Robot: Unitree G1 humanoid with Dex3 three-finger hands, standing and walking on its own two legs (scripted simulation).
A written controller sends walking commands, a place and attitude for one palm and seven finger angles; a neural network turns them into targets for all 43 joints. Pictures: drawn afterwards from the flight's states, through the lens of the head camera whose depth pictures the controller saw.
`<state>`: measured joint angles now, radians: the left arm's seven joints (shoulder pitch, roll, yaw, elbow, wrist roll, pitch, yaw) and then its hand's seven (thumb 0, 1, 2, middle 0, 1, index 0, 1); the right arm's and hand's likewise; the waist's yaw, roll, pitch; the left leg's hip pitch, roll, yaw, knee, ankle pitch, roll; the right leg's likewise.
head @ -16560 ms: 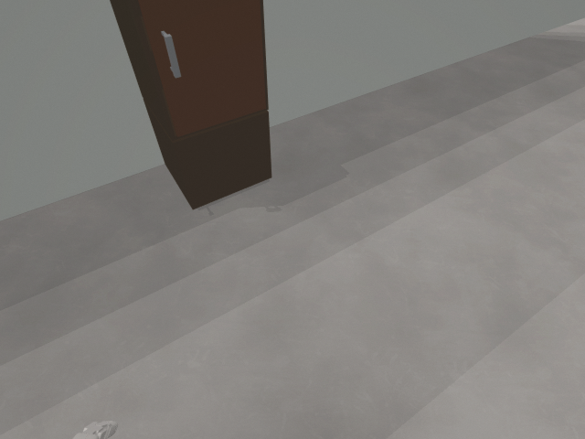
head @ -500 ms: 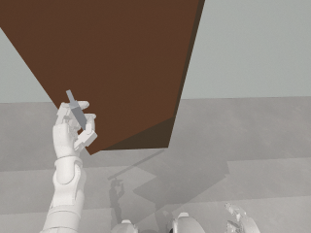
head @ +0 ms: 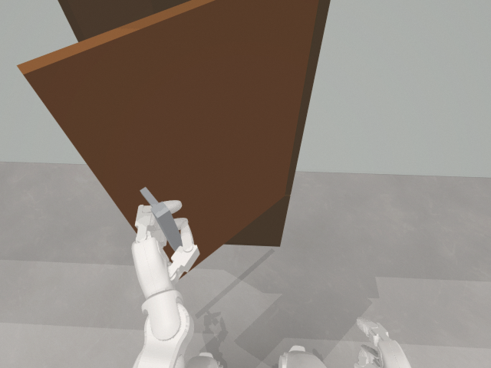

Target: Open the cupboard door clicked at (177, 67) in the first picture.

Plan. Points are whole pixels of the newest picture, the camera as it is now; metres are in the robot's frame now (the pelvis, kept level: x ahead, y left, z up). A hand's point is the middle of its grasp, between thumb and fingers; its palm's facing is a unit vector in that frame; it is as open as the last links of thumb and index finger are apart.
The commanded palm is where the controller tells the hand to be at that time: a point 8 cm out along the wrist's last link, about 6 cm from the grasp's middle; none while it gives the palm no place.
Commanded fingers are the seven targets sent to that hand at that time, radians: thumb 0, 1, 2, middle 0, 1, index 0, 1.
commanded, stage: open thumb and fingers to let go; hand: left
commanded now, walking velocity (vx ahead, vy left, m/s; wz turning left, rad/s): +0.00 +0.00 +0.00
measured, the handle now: (163, 221) +0.34 +0.15 +0.04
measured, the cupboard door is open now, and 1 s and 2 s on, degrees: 44 43 44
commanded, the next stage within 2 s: slide the hand sideways off the handle in 0.78 s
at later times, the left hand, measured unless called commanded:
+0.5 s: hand (183, 246) +0.30 +0.11 +0.04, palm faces +0.39 -0.92 +0.00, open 12.8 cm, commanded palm +0.25 +0.16 +0.03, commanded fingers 0.00 -0.50 0.30 -0.25 -0.90 -0.25 -0.90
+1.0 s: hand (179, 261) +0.28 +0.12 +0.03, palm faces +0.11 -0.99 -0.09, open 16.0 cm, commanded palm +0.25 +0.16 +0.03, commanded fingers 0.00 -0.50 0.30 -0.15 -0.30 -0.15 -0.30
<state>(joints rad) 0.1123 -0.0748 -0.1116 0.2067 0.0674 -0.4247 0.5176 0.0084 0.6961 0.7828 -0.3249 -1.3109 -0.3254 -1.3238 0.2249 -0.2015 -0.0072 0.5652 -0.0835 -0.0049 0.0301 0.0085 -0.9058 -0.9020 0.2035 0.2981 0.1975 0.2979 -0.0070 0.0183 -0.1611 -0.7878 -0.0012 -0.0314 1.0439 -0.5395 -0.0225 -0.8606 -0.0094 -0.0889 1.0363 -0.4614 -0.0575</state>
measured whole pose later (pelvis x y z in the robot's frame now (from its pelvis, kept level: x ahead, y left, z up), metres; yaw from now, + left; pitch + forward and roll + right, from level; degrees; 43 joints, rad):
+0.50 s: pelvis -0.02 +0.00 +0.00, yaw +0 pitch +15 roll +1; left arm -0.01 -0.04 -0.06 0.33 0.02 -0.45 0.47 0.01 -0.30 0.39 -0.32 -1.19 -0.31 -1.19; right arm 0.19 -0.20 0.00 0.59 -0.08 -0.03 0.01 0.01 -0.91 -0.90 0.20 0.30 0.20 0.30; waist -0.01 0.02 -0.15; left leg -0.81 -0.01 -0.03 1.06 -0.52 -0.02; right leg -0.88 -0.02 -0.09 1.05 -0.44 -0.06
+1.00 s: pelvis -0.03 +0.02 -0.01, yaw +0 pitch +15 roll +0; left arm 0.03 0.05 -0.11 0.29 0.06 -0.46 0.26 -0.01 -0.49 0.30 -0.23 -0.45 -0.17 -0.43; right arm 0.22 -0.20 0.02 0.56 -0.06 -0.03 0.01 0.01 -0.90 -0.90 0.20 0.30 0.20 0.30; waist 0.00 0.02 -0.14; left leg -0.83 -0.02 -0.02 1.10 -0.52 0.01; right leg -0.89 -0.03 -0.08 1.06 -0.43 -0.03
